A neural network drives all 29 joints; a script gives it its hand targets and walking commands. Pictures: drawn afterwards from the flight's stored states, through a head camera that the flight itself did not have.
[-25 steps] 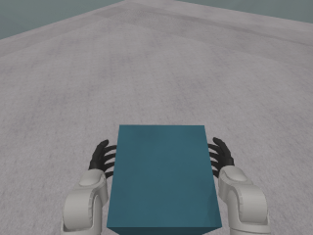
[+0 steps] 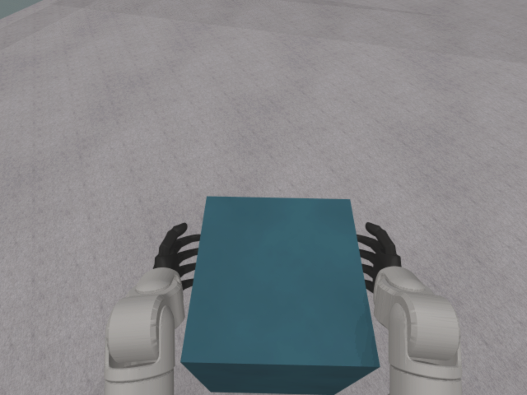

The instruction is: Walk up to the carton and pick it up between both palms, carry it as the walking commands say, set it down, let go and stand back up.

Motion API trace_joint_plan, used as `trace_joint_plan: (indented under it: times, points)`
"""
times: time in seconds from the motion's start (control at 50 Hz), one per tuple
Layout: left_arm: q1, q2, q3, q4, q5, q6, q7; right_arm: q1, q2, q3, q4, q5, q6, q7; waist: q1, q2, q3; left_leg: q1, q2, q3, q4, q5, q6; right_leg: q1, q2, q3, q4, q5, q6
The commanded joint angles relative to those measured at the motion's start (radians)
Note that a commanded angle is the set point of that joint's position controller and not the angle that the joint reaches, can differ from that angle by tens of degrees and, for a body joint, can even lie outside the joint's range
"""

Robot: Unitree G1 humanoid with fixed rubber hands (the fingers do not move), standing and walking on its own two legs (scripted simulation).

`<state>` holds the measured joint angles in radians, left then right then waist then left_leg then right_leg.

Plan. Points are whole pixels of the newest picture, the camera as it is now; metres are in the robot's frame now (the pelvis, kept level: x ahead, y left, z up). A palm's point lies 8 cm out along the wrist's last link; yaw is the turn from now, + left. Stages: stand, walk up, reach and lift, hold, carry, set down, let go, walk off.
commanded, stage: carry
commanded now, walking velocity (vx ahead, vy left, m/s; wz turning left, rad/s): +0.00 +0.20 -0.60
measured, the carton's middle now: (275, 303) +0.28 +0.00 +0.00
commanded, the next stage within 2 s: none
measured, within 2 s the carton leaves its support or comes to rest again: neither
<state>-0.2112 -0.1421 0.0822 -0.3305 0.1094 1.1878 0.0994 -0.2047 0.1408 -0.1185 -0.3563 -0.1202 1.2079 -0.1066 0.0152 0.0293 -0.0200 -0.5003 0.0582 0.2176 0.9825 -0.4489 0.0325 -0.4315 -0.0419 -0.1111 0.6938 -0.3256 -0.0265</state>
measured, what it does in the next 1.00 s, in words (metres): steps to the left, turning right: left foot, then right foot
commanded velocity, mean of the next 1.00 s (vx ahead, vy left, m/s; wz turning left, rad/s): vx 0.00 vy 0.20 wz -0.60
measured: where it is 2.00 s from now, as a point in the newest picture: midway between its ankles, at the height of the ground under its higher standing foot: outside the picture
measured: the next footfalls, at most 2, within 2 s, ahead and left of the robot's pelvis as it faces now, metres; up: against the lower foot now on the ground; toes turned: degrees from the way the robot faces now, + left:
left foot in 0.28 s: +0.07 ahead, +0.21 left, +0.00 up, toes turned -7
right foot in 0.56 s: -0.02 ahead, +0.02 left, +0.00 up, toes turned -31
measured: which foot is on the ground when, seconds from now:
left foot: up 0.00-0.26, down 0.28-0.56, up 0.58-0.92, down 0.94-1.00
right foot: down 0.00-0.30, up 0.32-0.54, down 0.56-0.94, up 0.96-1.00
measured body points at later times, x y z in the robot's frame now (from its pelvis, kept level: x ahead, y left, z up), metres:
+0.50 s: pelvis -0.02 +0.11 +0.01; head -0.01 +0.12 +0.46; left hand +0.29 +0.17 +0.09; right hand +0.21 -0.11 +0.09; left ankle +0.03 +0.22 -0.72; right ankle -0.05 +0.03 -0.67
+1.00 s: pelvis -0.01 +0.25 +0.01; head +0.01 +0.26 +0.46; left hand +0.31 +0.21 +0.08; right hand +0.14 -0.03 +0.09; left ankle +0.07 +0.34 -0.72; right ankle -0.06 +0.09 -0.68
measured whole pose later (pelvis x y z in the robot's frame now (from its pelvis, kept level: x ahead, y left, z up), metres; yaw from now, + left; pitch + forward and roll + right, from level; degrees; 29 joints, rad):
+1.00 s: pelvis -0.01 +0.25 +0.01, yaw -37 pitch +4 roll +0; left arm -0.16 -0.13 0.10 -0.37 0.13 1.22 0.08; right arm -0.21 0.14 -0.07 -0.30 -0.11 1.20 -0.11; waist 0.01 -0.05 -0.06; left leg -0.39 0.05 0.11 0.60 -0.28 0.00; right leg -0.60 -0.05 0.08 0.90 -0.49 0.05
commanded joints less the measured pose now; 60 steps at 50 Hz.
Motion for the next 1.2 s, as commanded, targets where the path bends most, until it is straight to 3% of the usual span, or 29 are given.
trace_joint_plan:
  times: [0.0,0.06,0.14,0.2,0.24,0.26,0.28,0.3,0.32,0.36,0.42,0.48,0.52,0.54,0.56,0.58,0.6,0.64,0.7,0.78,0.86,0.88,0.9,0.92,0.94,0.96,1.0,1.04,1.18]
  points:
    - [-0.398,-0.958,-0.697,-0.084,-0.409,0.010,-0.265,-0.475,0.978,0.759,-0.069,0.436,-0.011,0.258,0.011,-0.148,-0.364,-0.261,0.040,-0.251,0.225,-0.050,-0.045,0.452,-0.356,0.489,-0.244,0.679,-0.157]
    - [-0.445,-0.948,-0.698,-0.174,-0.425,-0.002,-0.262,-0.495,1.003,0.757,-0.106,0.454,-0.027,0.253,0.005,-0.157,-0.337,-0.148,0.011,-0.187,0.063,0.060,-0.080,0.336,-0.241,0.324,-0.233,0.599,-0.083]
    - [-0.362,-0.888,-0.671,-0.152,-0.389,0.011,-0.258,-0.418,0.976,0.755,-0.085,0.438,-0.020,0.239,0.008,-0.247,-0.352,-0.052,-0.031,-0.147,-0.091,0.062,-0.091,0.296,-0.229,0.328,-0.244,0.599,-0.064]
    - [-0.330,-0.865,-0.660,-0.124,-0.363,0.018,-0.258,-0.414,0.963,0.754,-0.073,0.437,-0.011,0.242,0.007,-0.297,-0.351,0.068,-0.058,-0.130,-0.285,0.083,-0.085,0.229,-0.183,0.314,-0.241,0.442,-0.036]
    - [-0.333,-0.866,-0.668,-0.112,-0.351,0.020,-0.254,-0.412,0.964,0.746,-0.059,0.436,-0.004,0.248,-0.003,-0.280,-0.363,0.210,-0.062,-0.097,-0.518,0.158,-0.078,0.167,-0.138,0.293,-0.191,0.315,-0.016]
    - [-0.330,-0.872,-0.672,-0.107,-0.348,0.023,-0.253,-0.405,0.962,0.745,-0.052,0.434,0.000,0.251,-0.007,-0.197,-0.381,0.340,-0.018,-0.130,-0.628,0.177,-0.065,0.088,-0.090,0.253,-0.110,0.194,-0.001]
    - [-0.326,-0.877,-0.673,-0.095,-0.342,0.025,-0.250,-0.401,0.955,0.740,-0.039,0.430,0.006,0.256,-0.010,0.009,-0.355,0.438,0.173,-0.312,-0.706,0.244,-0.018,-0.074,-0.023,0.182,0.058,-0.082,0.032]
    - [-0.396,-0.888,-0.708,-0.121,-0.367,0.028,-0.256,-0.380,0.950,0.716,-0.017,0.412,-0.006,0.264,-0.026,0.314,-0.343,0.415,0.367,-0.473,-0.712,0.306,0.131,-0.260,0.072,0.054,0.294,-0.370,0.072]
    - [-0.452,-0.900,-0.710,-0.118,-0.377,0.026,-0.263,-0.407,0.961,0.712,-0.014,0.410,-0.009,0.266,-0.024,0.290,-0.326,0.365,0.365,-0.425,-0.676,0.404,0.183,-0.246,0.020,0.086,0.478,-0.376,0.060]
    - [-0.505,-0.929,-0.729,-0.149,-0.426,0.021,-0.267,-0.422,0.972,0.707,-0.048,0.417,-0.021,0.262,-0.023,0.151,-0.268,0.302,0.282,-0.259,-0.642,0.392,0.153,-0.245,0.002,0.075,0.587,-0.254,0.056]
    - [-0.485,-0.929,-0.738,-0.129,-0.452,0.025,-0.263,-0.415,0.953,0.686,-0.047,0.402,-0.023,0.246,-0.008,0.135,-0.260,0.297,0.196,-0.105,-0.550,0.399,0.117,-0.133,-0.009,-0.002,0.375,-0.160,0.076]
    - [-0.451,-0.908,-0.729,-0.102,-0.446,0.033,-0.263,-0.381,0.941,0.691,-0.027,0.380,-0.014,0.238,-0.019,0.189,-0.310,0.359,0.232,-0.124,-0.492,0.520,0.156,-0.027,0.001,-0.041,0.108,-0.138,0.038]
    - [-0.419,-0.916,-0.716,-0.065,-0.436,0.039,-0.272,-0.367,0.940,0.704,-0.001,0.368,-0.009,0.235,0.002,0.141,-0.306,0.304,0.214,-0.088,-0.380,0.545,0.099,0.122,-0.014,-0.014,-0.223,0.076,0.024]
    - [-0.410,-0.920,-0.706,-0.049,-0.429,0.040,-0.277,-0.384,0.936,0.712,0.003,0.370,-0.008,0.237,0.012,0.009,-0.284,0.123,0.183,-0.053,-0.263,0.447,0.025,0.293,-0.120,0.132,-0.353,0.197,0.024]
    - [-0.379,-0.909,-0.680,-0.008,-0.404,0.040,-0.280,-0.370,0.945,0.717,0.016,0.371,0.003,0.241,0.001,-0.358,-0.296,-0.197,0.066,-0.040,-0.074,0.006,-0.076,0.491,-0.458,0.598,-0.341,0.603,-0.069]
    - [-0.347,-0.936,-0.671,0.014,-0.404,0.029,-0.284,-0.426,0.948,0.741,-0.013,0.396,0.002,0.243,0.001,-0.377,-0.292,-0.270,0.028,-0.167,0.118,-0.144,-0.080,0.450,-0.477,0.671,-0.319,0.754,-0.174]
    - [-0.363,-0.956,-0.668,0.007,-0.406,0.021,-0.287,-0.472,0.962,0.764,-0.041,0.411,-0.007,0.247,0.001,-0.247,-0.299,-0.273,0.042,-0.237,0.202,-0.099,-0.079,0.449,-0.405,0.567,-0.289,0.691,-0.160]
    - [-0.399,-0.975,-0.667,-0.056,-0.409,0.000,-0.285,-0.521,1.000,0.787,-0.082,0.445,-0.017,0.252,0.005,-0.167,-0.310,-0.262,0.064,-0.249,0.206,0.033,-0.086,0.413,-0.316,0.400,-0.276,0.478,-0.098]
    - [-0.431,-0.952,-0.668,-0.148,-0.411,-0.009,-0.269,-0.524,1.012,0.798,-0.123,0.468,-0.025,0.247,0.000,-0.190,-0.333,-0.164,0.019,-0.189,0.125,0.081,-0.102,0.336,-0.246,0.311,-0.263,0.485,-0.072]
    - [-0.342,-0.890,-0.651,-0.121,-0.374,0.009,-0.261,-0.441,0.972,0.783,-0.093,0.449,-0.012,0.239,0.004,-0.254,-0.339,-0.067,-0.019,-0.160,-0.040,0.060,-0.101,0.279,-0.233,0.326,-0.279,0.444,-0.072]
    - [-0.328,-0.871,-0.658,-0.098,-0.353,0.020,-0.257,-0.424,0.953,0.757,-0.058,0.437,0.001,0.246,0.006,-0.308,-0.327,0.107,-0.059,-0.136,-0.342,0.071,-0.090,0.179,-0.186,0.336,-0.277,0.272,-0.039]
    - [-0.336,-0.874,-0.668,-0.095,-0.352,0.021,-0.254,-0.413,0.956,0.747,-0.046,0.433,0.003,0.249,-0.003,-0.289,-0.340,0.196,-0.054,-0.117,-0.486,0.133,-0.087,0.141,-0.166,0.325,-0.238,0.226,-0.026]
    - [-0.333,-0.882,-0.677,-0.092,-0.353,0.023,-0.253,-0.399,0.959,0.741,-0.035,0.428,0.005,0.252,-0.007,-0.197,-0.363,0.330,-0.019,-0.138,-0.611,0.148,-0.077,0.061,-0.119,0.279,-0.156,0.125,-0.006]
    - [-0.327,-0.885,-0.682,-0.081,-0.346,0.026,-0.251,-0.387,0.961,0.735,-0.016,0.421,0.010,0.256,-0.010,0.020,-0.344,0.422,0.184,-0.340,-0.714,0.132,-0.032,-0.097,-0.042,0.199,0.028,-0.080,0.032]
    - [-0.389,-0.897,-0.714,-0.106,-0.370,0.026,-0.256,-0.378,0.957,0.719,-0.009,0.403,-0.003,0.263,-0.022,0.303,-0.331,0.408,0.390,-0.499,-0.723,0.225,0.110,-0.292,0.072,0.068,0.257,-0.347,0.080]
    - [-0.462,-0.910,-0.729,-0.120,-0.386,0.024,-0.262,-0.385,0.969,0.707,0.004,0.394,-0.009,0.265,-0.027,0.299,-0.305,0.333,0.376,-0.450,-0.690,0.327,0.165,-0.270,0.019,0.095,0.456,-0.361,0.073]
    - [-0.516,-0.939,-0.757,-0.154,-0.435,0.018,-0.265,-0.394,0.983,0.697,-0.028,0.401,-0.023,0.262,-0.025,0.147,-0.237,0.258,0.277,-0.269,-0.659,0.345,0.119,-0.261,0.006,0.106,0.602,-0.217,0.063]
    - [-0.518,-0.947,-0.770,-0.159,-0.465,0.016,-0.263,-0.399,0.975,0.689,-0.047,0.401,-0.032,0.252,-0.015,0.126,-0.226,0.271,0.214,-0.149,-0.618,0.340,0.094,-0.222,-0.008,0.056,0.545,-0.126,0.084]
    - [-0.409,-0.900,-0.741,-0.102,-0.440,0.035,-0.256,-0.338,0.934,0.704,-0.030,0.367,-0.013,0.239,-0.024,0.189,-0.334,0.419,0.249,-0.131,-0.472,0.688,0.147,-0.007,0.018,-0.053,0.025,-0.121,0.037]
